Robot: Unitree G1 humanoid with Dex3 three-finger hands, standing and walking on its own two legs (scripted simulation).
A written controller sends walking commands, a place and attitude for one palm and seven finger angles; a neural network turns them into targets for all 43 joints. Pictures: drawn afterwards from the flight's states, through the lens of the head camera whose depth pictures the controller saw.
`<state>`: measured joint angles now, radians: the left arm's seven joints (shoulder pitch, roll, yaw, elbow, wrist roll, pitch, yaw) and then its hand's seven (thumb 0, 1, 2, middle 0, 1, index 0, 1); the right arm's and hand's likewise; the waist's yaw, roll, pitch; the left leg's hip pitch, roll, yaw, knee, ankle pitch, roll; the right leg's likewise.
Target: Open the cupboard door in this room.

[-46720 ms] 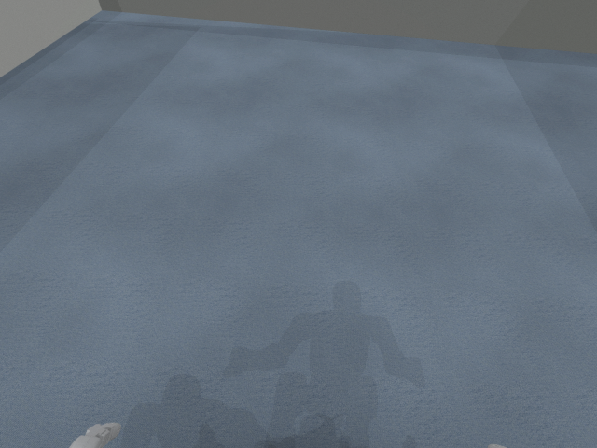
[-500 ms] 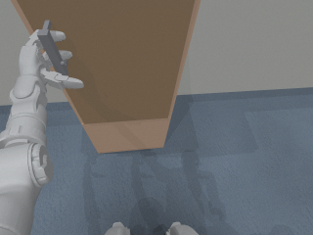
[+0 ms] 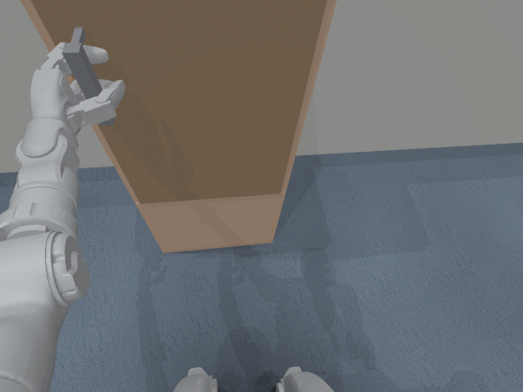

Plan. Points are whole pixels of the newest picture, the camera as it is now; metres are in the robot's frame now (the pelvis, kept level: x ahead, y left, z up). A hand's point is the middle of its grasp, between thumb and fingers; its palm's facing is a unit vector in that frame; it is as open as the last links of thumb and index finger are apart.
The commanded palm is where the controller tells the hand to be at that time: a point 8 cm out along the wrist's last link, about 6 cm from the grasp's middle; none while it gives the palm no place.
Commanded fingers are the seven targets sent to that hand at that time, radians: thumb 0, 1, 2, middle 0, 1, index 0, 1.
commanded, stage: close the thumb around the handle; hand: left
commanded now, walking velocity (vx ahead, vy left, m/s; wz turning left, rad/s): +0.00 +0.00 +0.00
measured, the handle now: (93, 79) +0.56 +0.20 +0.12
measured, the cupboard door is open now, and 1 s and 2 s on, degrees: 0 24 43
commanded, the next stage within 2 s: pull the door open along its arc in 0.18 s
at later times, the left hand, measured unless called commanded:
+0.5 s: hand (110, 105) +0.51 +0.17 +0.12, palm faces +0.03 -1.00 -0.01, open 5.3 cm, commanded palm +0.46 +0.22 +0.12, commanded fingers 0.00 0.90 0.90 -0.40 -1.35 -0.40 -1.35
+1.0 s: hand (145, 175) +0.39 +0.12 +0.12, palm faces +0.37 -0.93 +0.05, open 5.5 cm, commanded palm +0.33 +0.16 +0.12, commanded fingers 0.00 0.90 0.90 -0.40 -1.35 -0.40 -1.35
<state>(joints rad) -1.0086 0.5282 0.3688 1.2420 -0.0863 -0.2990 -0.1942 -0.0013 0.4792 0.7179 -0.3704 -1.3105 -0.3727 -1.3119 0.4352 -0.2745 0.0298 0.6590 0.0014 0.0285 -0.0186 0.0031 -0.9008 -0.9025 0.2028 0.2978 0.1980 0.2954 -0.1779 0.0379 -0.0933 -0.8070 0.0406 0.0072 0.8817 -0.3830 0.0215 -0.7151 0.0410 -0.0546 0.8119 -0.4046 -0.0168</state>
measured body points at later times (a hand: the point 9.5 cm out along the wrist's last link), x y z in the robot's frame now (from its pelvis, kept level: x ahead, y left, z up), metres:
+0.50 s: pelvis +0.01 +0.00 +0.00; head +0.10 +0.00 +0.44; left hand +0.50 +0.23 +0.12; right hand +0.00 -0.27 -0.11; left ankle +0.02 +0.10 -0.69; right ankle -0.01 -0.11 -0.69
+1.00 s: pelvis +0.01 -0.01 +0.02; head +0.03 -0.03 +0.47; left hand +0.36 +0.17 +0.12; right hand +0.17 -0.24 -0.08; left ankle +0.02 +0.10 -0.69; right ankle -0.01 -0.11 -0.69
